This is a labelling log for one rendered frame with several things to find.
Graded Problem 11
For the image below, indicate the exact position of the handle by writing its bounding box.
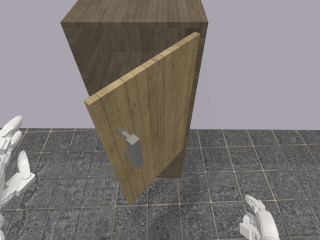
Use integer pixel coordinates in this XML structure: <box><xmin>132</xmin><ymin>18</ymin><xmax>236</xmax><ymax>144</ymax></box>
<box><xmin>116</xmin><ymin>127</ymin><xmax>144</xmax><ymax>170</ymax></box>

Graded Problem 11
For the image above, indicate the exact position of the left robot hand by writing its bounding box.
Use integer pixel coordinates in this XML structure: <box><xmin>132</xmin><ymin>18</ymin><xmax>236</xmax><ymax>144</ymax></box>
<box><xmin>0</xmin><ymin>115</ymin><xmax>35</xmax><ymax>211</ymax></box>

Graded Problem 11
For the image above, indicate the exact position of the cupboard door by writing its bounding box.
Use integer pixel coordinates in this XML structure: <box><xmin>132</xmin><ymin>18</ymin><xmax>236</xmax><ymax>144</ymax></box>
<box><xmin>84</xmin><ymin>32</ymin><xmax>200</xmax><ymax>205</ymax></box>

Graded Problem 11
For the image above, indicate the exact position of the right robot hand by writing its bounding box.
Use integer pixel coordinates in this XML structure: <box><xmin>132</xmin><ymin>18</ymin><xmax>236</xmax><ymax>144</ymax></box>
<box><xmin>239</xmin><ymin>195</ymin><xmax>280</xmax><ymax>240</ymax></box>

